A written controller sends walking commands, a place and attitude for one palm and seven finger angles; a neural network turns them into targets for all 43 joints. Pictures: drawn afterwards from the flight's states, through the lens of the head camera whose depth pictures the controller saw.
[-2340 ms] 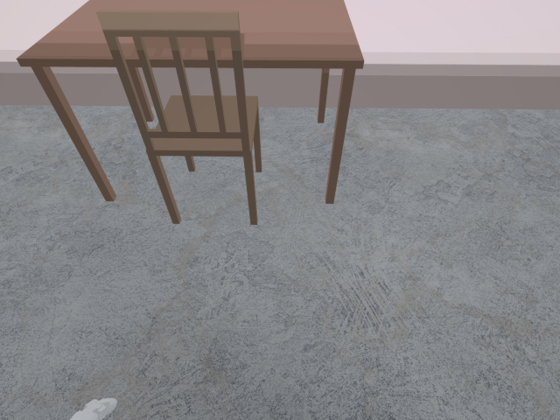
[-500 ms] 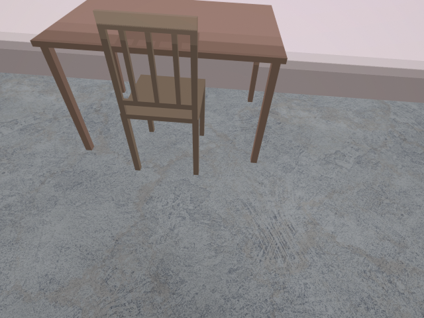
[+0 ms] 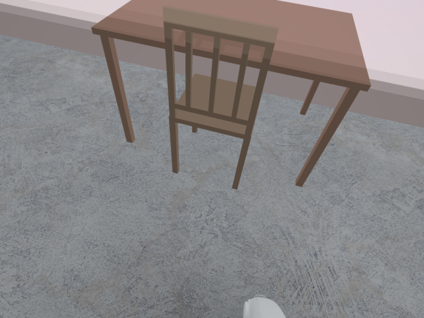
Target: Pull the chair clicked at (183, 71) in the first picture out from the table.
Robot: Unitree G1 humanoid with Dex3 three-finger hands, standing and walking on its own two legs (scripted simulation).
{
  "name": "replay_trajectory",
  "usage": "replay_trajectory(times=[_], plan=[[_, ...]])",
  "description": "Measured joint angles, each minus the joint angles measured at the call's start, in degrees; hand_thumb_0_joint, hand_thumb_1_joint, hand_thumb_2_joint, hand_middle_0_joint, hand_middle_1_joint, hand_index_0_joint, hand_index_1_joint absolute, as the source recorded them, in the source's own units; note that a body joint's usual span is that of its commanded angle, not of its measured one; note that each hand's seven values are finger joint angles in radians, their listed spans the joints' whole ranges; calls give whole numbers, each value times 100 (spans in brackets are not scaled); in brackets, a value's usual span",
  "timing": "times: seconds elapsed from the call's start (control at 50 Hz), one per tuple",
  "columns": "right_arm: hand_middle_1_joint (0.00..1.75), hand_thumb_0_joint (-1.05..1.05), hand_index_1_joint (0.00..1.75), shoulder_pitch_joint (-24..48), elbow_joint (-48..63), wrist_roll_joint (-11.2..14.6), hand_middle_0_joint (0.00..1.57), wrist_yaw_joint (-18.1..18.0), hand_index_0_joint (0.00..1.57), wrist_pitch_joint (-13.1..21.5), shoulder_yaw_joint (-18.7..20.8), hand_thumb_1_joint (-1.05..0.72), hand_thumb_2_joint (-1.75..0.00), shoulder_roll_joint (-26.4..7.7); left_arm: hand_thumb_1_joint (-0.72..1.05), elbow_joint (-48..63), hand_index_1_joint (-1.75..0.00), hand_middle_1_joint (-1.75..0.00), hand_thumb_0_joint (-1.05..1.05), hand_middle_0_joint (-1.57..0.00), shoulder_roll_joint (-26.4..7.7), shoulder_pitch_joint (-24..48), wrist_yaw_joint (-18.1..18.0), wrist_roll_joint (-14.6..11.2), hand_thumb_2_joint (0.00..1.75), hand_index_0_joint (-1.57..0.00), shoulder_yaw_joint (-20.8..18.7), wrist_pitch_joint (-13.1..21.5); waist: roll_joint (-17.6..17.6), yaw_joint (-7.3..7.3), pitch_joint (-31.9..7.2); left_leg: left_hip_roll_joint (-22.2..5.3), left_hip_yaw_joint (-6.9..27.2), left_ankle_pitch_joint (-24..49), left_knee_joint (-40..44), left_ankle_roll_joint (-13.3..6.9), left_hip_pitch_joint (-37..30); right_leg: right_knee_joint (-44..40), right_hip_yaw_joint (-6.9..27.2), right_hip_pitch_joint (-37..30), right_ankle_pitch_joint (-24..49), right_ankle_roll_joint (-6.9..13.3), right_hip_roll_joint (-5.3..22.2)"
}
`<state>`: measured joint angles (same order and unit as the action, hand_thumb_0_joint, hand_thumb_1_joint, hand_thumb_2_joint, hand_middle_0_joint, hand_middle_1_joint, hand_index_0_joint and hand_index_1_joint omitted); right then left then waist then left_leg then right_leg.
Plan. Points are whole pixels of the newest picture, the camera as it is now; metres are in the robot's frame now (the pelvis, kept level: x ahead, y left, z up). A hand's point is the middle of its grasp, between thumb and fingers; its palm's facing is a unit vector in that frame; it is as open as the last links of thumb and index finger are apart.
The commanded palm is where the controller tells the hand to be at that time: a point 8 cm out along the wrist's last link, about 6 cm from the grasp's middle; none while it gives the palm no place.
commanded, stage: walk to a spot facing it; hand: left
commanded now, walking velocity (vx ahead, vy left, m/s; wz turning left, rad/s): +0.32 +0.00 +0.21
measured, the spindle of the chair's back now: (214, 78) +0.97 +0.02 -0.09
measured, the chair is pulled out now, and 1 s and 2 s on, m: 0.00 0.00 0.00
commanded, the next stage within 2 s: turn to face it in 0.12 s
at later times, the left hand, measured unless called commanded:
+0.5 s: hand (148, 301) +0.19 +0.14 -0.17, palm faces +0.10 -0.97 -0.22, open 7.4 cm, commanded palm none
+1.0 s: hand (143, 243) +0.32 +0.18 -0.18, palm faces -0.12 -0.96 -0.24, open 7.4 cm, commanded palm none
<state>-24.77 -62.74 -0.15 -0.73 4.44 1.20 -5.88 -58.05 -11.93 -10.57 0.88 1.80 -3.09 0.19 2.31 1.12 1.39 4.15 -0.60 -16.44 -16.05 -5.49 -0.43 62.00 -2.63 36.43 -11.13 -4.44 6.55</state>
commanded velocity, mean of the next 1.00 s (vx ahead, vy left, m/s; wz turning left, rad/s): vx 0.06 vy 0.00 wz -0.23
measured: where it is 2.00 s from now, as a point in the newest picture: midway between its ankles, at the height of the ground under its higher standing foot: (213, 270)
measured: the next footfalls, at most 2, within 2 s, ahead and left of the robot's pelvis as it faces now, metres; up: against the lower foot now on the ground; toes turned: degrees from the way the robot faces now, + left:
right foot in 0.22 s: +0.28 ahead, -0.12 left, +0.00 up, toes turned -1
left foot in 0.66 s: +0.29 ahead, +0.10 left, +0.00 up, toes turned +2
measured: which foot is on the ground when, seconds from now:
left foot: down 0.00-0.24, up 0.26-0.64, down 0.66-1.00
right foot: up 0.00-0.20, down 0.22-0.68, up 0.70-1.00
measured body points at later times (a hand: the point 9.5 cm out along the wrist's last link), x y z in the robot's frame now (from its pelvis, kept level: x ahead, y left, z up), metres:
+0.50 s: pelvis +0.20 -0.04 -0.01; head +0.22 -0.05 +0.44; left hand +0.19 +0.19 -0.16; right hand +0.28 -0.27 -0.16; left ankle +0.21 +0.11 -0.70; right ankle +0.24 -0.12 -0.74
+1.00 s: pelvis +0.24 -0.02 -0.01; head +0.26 -0.02 +0.44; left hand +0.33 +0.23 -0.16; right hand +0.25 -0.26 -0.15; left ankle +0.25 +0.10 -0.74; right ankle +0.21 -0.13 -0.72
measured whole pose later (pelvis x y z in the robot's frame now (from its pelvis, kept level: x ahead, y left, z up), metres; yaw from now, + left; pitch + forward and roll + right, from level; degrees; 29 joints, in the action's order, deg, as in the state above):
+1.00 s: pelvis +0.24 -0.02 -0.01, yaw -11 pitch +0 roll +0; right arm -11.6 -57.1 -1.4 -1.8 -0.1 2.5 -9.6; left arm -57.6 -12.8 -12.7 0.0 1.2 -4.7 -2.6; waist 0.8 -0.2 3.3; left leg -5.6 -11.7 -15.6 -27.7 0.4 11.1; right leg 41.6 -3.3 18.3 -23.7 -1.6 2.4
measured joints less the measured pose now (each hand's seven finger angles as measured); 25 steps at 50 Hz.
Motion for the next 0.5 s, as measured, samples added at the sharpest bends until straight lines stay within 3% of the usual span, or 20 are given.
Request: replay_trajectory(times=[0.1,0.2,0.24,0.28,0.3,0.34,0.38,0.5], plan=[[30,0,30,-133,-45,-32,20,-58,21,19,5,-91,-90,30,91,57,-30,-30,1,-20,120,355,7,-48,90,-19,48,0,-38,145,73,23,197,-271,200,52,-511,-1159,-154,-50,210,77,-79],[30,0,30,-285,-162,-54,20,-81,21,-43,41,-91,-90,-66,91,217,-30,-30,1,-20,250,611,-1,-70,89,-19,106,134,-203,270,188,-55,423,-919,-215,164,-809,-2491,-294,-684,156,364,-400],[30,0,30,-332,-249,-20,20,-62,21,-115,80,-91,-90,-113,90,304,-30,-30,1,-20,281,603,-16,-36,89,-20,110,298,-266,209,225,-79,471,-1327,-1394,232,-479,-2760,-380,-1045,490,610,-489],[30,0,30,-180,-259,25,20,-58,21,-199,115,-91,-90,-204,90,330,-30,-30,1,-20,319,566,-56,-39,89,-20,119,425,-378,162,329,-95,470,-1435,-3624,285,405,-2434,-544,-1149,101,790,-492],[30,0,30,-89,-235,31,20,-66,21,-219,136,-91,-90,-251,90,318,-30,-30,1,-20,321,500,-77,-51,89,-20,122,446,-401,114,357,-117,404,-1376,-4469,285,801,-2440,-587,-1292,-73,824,-498],[30,0,30,170,-138,3,20,-71,20,-267,167,-91,-90,-352,90,242,-30,-30,1,-20,300,292,-138,-63,89,-20,107,442,-386,0,354,-253,167,-1169,-5393,317,1503,-2666,-573,-1578,-168,822,-525],[30,0,30,503,37,-38,20,-74,20,-310,185,-91,-90,-454,90,90,-30,-30,0,-20,283,47,-204,-62,89,-20,94,405,-372,-53,322,-471,-5,-973,-5438,390,2068,-2995,-516,-1806,-70,805,-564],[30,0,30,1420,517,-66,19,-56,20,-347,146,-92,-90,-498,91,-335,-30,-30,1,-20,323,-619,-190,-49,89,-19,112,147,-336,-196,181,-927,-139,-393,-3568,697,2636,-3588,-195,-2069,109,818,-743]])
